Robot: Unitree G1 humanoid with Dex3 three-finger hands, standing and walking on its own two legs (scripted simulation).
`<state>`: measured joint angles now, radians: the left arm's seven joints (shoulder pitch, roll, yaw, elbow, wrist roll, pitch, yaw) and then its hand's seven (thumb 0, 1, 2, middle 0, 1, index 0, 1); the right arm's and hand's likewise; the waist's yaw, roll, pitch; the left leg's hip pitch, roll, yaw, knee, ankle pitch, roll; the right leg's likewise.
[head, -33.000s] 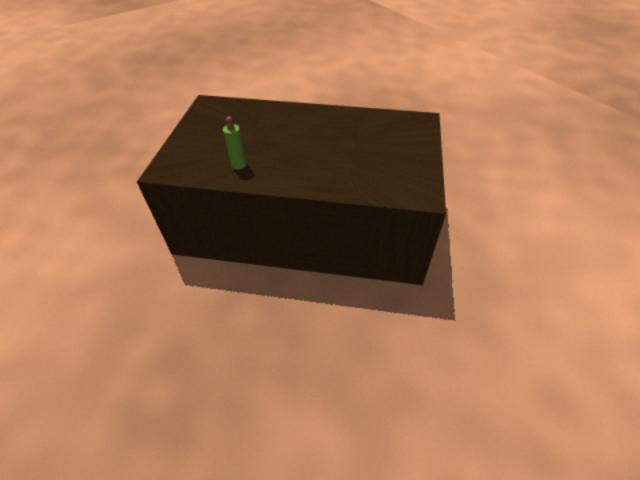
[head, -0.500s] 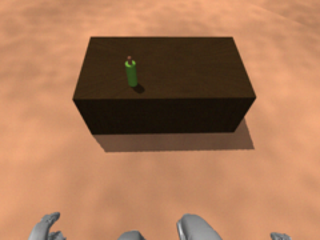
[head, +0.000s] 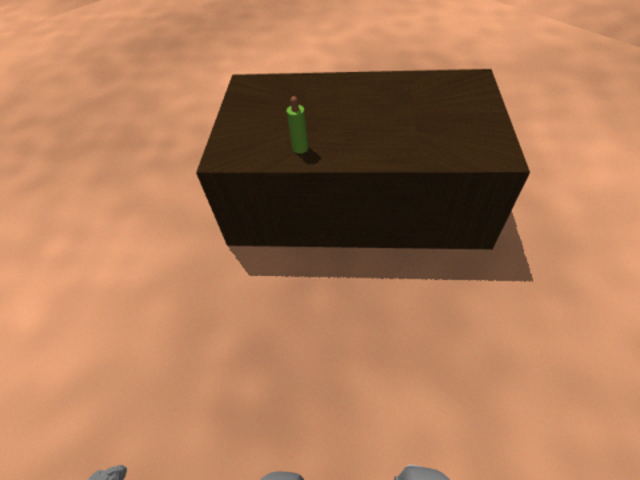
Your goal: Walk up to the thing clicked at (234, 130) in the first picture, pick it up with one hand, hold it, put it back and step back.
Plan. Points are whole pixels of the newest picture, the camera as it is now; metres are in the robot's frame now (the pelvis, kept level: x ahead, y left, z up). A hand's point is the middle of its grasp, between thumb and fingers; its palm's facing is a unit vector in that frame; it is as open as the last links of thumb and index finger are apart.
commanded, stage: step back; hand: left
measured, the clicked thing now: (297, 124) +1.11 +0.13 -0.27
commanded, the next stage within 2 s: stand in 0.96 s
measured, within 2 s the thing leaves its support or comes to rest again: neither
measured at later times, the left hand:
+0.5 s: hand out of the picture +0.03 +0.27 -0.14, palm faces +0.00 -0.93 -0.36, open 7.4 cm
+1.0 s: hand out of the picture +0.15 +0.28 -0.13, palm faces -0.06 -0.93 -0.36, open 7.4 cm
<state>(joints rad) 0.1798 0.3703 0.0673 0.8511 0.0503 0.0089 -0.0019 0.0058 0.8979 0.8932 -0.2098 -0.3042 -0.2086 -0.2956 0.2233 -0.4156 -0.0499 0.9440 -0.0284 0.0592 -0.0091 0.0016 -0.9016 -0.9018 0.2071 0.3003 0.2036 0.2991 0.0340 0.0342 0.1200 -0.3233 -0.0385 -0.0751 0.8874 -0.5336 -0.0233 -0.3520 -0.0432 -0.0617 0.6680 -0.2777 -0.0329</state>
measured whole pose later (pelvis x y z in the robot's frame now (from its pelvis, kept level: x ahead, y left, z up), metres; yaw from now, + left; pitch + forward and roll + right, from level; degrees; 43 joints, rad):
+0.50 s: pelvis -0.02 +0.01 +0.01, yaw -1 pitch -3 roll -1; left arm 0.23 0.34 0.05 0.99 0.04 -0.04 -0.02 0.01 0.90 0.89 -0.21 -0.30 -0.21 -0.30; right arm 0.18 -0.39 -0.05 0.99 -0.03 0.00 0.01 0.00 -0.90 -0.90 0.21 0.30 0.20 0.30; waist 0.04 0.04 0.07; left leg -0.33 0.02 -0.04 0.77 -0.47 0.00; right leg -0.23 0.01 -0.02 0.56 -0.27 -0.02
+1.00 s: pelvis +0.02 +0.03 +0.02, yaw -3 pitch -2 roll +0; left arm 0.06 0.37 0.01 1.06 0.01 -0.02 0.00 0.00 0.90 0.89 -0.20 -0.30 -0.20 -0.29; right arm 0.04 -0.33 -0.02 1.08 0.00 -0.01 0.00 0.00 -0.90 -0.90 0.21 0.30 0.21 0.30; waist 0.00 0.00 0.07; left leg -0.17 0.02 0.04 0.45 -0.25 0.00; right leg -0.15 -0.01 0.04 0.45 -0.27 0.02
